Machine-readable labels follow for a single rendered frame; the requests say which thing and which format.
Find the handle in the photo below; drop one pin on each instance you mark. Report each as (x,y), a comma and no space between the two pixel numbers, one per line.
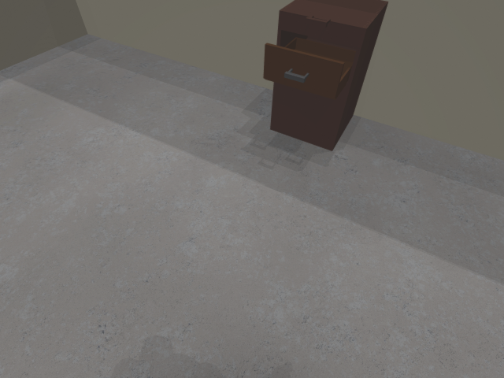
(317,22)
(296,77)

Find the drawer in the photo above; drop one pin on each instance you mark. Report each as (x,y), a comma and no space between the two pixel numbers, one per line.
(328,66)

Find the cabinet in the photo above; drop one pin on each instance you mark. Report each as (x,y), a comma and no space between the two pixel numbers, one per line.
(352,25)

